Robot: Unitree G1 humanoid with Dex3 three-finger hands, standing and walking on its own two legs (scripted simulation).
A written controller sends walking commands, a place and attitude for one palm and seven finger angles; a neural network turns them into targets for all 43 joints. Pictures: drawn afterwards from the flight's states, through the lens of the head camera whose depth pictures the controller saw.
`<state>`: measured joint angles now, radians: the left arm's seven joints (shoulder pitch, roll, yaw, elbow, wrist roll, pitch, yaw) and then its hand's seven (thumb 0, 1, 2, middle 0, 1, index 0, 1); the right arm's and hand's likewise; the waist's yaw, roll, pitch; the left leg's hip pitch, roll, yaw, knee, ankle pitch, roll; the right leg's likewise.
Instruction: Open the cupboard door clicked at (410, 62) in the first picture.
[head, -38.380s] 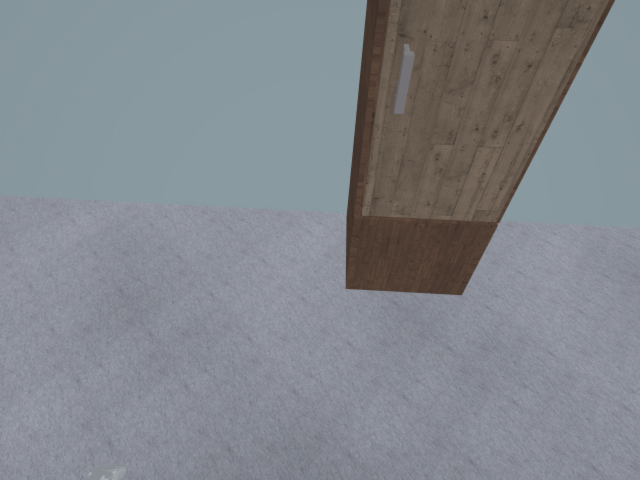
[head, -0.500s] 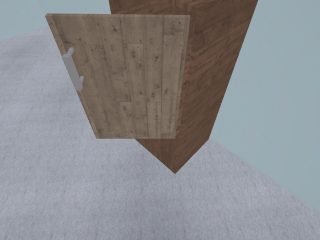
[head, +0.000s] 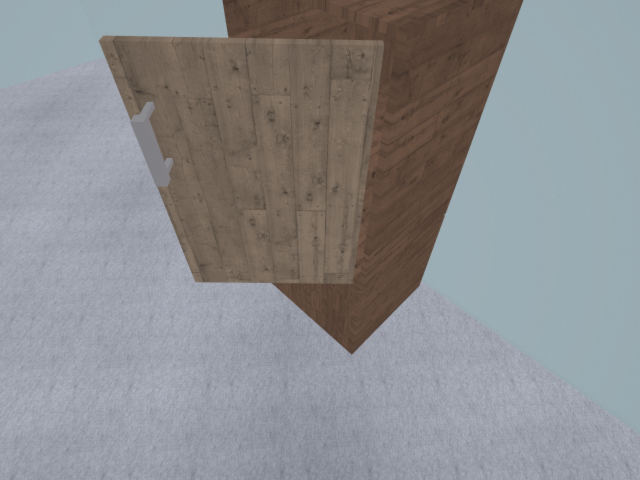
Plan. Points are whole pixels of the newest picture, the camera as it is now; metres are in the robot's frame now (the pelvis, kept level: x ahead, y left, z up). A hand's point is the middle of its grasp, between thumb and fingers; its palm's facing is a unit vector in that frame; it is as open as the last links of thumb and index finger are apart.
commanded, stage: shuffle to correct the standing spot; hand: left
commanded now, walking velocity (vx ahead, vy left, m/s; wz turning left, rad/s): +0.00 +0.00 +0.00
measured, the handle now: (155, 145) +0.58 +0.32 +0.09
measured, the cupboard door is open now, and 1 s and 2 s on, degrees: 44 44 44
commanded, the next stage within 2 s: come to a stop and stand still in 0.70 s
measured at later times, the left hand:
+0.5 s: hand out of the picture +0.04 +0.22 -0.18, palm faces +0.01 -0.97 -0.24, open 7.3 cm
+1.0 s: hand out of the picture +0.05 +0.28 -0.19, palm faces +0.12 -0.96 -0.25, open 7.3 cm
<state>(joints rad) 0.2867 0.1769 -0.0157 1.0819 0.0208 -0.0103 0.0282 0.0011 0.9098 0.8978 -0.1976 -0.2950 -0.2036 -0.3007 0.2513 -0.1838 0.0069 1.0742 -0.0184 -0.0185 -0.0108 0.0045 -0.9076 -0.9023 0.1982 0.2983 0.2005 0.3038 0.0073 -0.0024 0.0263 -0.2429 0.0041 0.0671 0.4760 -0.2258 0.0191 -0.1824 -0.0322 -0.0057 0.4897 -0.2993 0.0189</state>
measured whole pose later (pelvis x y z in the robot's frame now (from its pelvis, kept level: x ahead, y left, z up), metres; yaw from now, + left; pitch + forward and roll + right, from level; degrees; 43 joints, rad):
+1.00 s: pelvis +0.08 +0.08 -0.02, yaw +3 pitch +1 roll +1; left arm 0.34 0.20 0.04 0.98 0.03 0.02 0.03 0.00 0.91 0.90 -0.20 -0.30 -0.21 -0.30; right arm 0.13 -0.22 -0.04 0.91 -0.02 0.01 0.01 0.00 -0.91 -0.90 0.20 0.30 0.20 0.30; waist 0.05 -0.02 0.04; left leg -0.35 0.06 0.08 0.59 -0.20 -0.02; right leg -0.25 -0.14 -0.13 0.68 -0.44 0.05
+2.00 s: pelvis +0.08 +0.08 +0.00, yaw +2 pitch +0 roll +0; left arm 0.28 0.17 -0.02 1.07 0.01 -0.02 0.04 0.00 0.91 0.90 -0.20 -0.30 -0.20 -0.30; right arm 0.27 -0.16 0.03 1.11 -0.02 -0.01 -0.02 0.01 -0.91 -0.90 0.20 0.30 0.20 0.30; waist 0.00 -0.01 0.02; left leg -0.18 -0.01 0.06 0.47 -0.29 0.03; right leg -0.16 0.01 -0.04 0.46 -0.30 -0.03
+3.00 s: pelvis +0.04 +0.07 -0.07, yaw +6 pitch +10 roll -2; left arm 0.41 0.24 0.20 0.05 -0.28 -0.46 -0.27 0.01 0.47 0.71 -0.23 -0.57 -0.23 -0.58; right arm 0.19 -0.27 -0.01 0.51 0.03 -0.22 -0.06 0.01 -0.90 -0.90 0.20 0.30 0.20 0.30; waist 0.04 0.00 -0.11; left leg -0.76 0.00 -0.01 1.06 -0.48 0.02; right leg -0.72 0.02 -0.13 1.01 -0.48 -0.07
